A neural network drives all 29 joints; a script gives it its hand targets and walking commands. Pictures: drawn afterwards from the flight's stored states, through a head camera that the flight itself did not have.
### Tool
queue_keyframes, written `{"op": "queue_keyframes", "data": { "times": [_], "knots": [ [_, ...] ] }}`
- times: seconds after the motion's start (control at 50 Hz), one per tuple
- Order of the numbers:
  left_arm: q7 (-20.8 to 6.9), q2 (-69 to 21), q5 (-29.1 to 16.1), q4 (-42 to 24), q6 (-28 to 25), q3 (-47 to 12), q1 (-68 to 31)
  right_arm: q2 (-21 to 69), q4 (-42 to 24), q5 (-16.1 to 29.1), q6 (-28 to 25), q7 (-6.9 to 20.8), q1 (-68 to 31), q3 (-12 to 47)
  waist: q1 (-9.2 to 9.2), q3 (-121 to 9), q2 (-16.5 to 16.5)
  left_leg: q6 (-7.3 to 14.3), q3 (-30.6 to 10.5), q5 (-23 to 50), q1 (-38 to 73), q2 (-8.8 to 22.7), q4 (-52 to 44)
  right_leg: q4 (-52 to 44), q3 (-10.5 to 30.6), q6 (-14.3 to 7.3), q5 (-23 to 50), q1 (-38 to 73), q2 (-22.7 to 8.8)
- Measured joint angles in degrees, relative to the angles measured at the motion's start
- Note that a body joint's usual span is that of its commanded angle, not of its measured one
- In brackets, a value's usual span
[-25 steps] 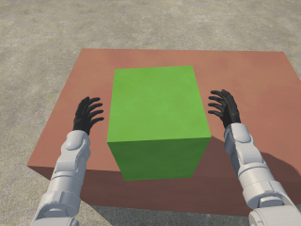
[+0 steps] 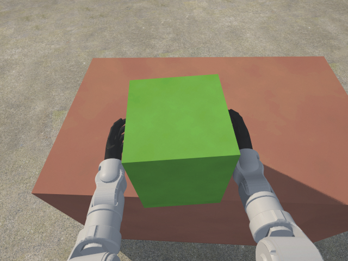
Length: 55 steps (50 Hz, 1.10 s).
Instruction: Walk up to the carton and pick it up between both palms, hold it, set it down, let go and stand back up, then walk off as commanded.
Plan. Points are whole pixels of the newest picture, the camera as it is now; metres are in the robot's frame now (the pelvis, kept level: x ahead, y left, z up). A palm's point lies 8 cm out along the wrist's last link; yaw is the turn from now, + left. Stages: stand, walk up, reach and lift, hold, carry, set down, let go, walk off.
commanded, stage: reach and lift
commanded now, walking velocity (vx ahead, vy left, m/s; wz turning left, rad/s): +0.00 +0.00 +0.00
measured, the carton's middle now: (178, 146) +0.39 +0.03 +0.03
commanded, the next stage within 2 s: none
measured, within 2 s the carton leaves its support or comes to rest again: leaves its support in 1.40 s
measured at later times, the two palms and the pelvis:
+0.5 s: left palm (116, 154) +0.36 +0.17 +0.04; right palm (240, 144) +0.39 -0.12 +0.04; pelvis +0.00 +0.00 +0.00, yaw +0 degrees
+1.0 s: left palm (116, 154) +0.36 +0.17 +0.04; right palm (240, 145) +0.39 -0.12 +0.04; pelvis +0.00 +0.00 +0.00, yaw +0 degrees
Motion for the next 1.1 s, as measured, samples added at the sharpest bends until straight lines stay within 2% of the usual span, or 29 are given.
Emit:
{"op": "queue_keyframes", "data": {
  "times": [0.06,0.26,0.7,1.1],
  "knots": [
    [0.22,-1.03,1.12,0.08,-0.10,1.40,-0.01,1.30,0.52,-2.47,-0.44,0.01,-0.27,-2.44,-0.13,-0.02,0.00,0.02,0.00,0.00,0.17,0.00,0.00,-0.09,0.00,0.00,0.03,0.22,0.00],
    [0.63,-2.58,2.94,1.68,-1.14,4.04,-0.81,2.26,2.38,-6.10,-1.50,0.06,-1.17,-5.63,-0.33,0.36,0.00,0.17,0.00,-0.11,1.03,-0.02,0.00,-0.49,-0.02,0.00,0.14,1.28,0.00],
    [2.13,-2.67,3.14,5.10,-2.97,4.65,-2.00,2.67,4.36,-6.70,-2.06,0.04,-1.77,-7.28,-0.52,0.54,0.00,0.24,0.00,-0.16,1.86,-0.02,-0.01,-0.97,-0.06,0.01,0.33,2.35,0.00],
    [2.33,-2.67,3.15,7.07,-4.74,4.82,-2.06,2.70,4.93,-6.67,-2.68,-0.12,-1.27,-7.45,-0.51,-0.16,0.00,0.26,0.00,-0.16,1.86,-0.02,-0.20,-1.24,-0.09,0.03,0.37,2.42,0.00]
  ]
}}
